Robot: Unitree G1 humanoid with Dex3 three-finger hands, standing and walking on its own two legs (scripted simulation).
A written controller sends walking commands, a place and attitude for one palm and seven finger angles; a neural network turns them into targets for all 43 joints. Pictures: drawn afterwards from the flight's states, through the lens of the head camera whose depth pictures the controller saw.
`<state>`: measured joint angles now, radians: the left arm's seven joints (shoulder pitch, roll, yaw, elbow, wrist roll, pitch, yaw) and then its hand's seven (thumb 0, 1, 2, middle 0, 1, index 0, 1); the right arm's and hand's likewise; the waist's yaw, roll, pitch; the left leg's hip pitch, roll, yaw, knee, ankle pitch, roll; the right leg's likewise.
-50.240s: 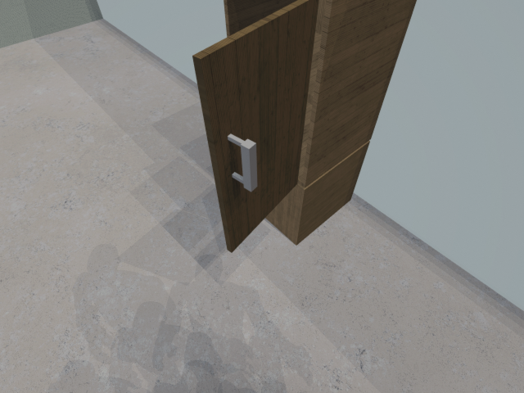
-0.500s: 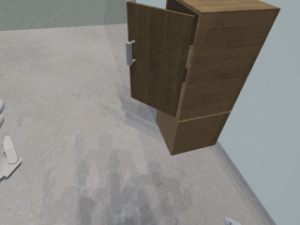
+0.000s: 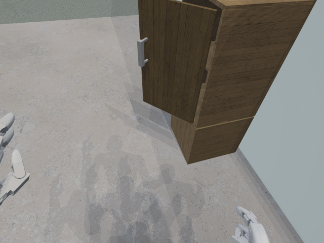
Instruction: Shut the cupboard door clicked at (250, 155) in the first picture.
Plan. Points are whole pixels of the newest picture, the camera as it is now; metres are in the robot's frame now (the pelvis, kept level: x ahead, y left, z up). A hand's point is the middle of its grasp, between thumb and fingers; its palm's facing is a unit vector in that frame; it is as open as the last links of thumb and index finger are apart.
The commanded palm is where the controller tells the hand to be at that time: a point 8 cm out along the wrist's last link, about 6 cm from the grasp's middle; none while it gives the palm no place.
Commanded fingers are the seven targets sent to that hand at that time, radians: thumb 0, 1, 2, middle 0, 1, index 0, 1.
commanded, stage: let the arm hang, fingers relaxed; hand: left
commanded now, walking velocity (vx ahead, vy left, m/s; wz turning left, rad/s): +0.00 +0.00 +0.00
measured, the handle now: (143, 52) +0.94 +0.15 +0.01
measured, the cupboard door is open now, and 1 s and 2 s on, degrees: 40 40 40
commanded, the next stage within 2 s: look to check the result in 1.08 s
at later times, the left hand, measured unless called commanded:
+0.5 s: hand out of the picture -0.05 +0.20 -0.17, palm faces +0.03 -0.98 -0.22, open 7.2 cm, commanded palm none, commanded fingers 0.00 0.90 0.90 -0.20 -0.30 -0.20 -0.30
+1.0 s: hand out of the picture -0.03 +0.16 -0.17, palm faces +0.04 -0.99 -0.14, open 7.4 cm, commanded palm none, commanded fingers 0.00 0.90 0.90 -0.20 -0.30 -0.20 -0.30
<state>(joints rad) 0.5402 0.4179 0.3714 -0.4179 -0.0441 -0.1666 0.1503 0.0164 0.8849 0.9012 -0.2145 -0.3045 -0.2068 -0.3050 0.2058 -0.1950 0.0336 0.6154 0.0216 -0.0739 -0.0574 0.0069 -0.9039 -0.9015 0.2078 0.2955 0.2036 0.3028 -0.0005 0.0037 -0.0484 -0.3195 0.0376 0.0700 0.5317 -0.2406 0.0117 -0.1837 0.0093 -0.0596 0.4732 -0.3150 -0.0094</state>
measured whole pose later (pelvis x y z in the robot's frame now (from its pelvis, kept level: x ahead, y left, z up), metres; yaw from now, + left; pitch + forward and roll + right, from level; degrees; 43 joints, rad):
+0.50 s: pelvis -0.02 +0.00 +0.01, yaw +1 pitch -1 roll -1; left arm 0.34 0.22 0.01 1.10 0.00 0.02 0.02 0.00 0.95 0.90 -0.21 -0.30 -0.20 -0.30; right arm 0.31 -0.19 0.01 1.09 -0.01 0.03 -0.02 0.00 -0.91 -0.90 0.20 0.29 0.20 0.30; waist -0.01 -0.01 0.05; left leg -0.26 0.02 0.06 0.44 -0.17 0.02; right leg -0.12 0.00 -0.07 0.40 -0.26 -0.01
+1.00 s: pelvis -0.02 +0.01 +0.01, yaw +0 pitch -1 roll +0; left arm 0.32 0.11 0.00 1.14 0.01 -0.01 0.03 0.01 0.90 0.90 -0.20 -0.30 -0.20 -0.30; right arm 0.31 -0.13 0.01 1.13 -0.01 0.00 -0.03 0.00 -0.91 -0.90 0.20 0.29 0.20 0.30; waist -0.01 0.00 0.00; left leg -0.22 0.01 0.09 0.40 -0.16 0.03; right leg -0.12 -0.02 -0.05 0.40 -0.26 0.00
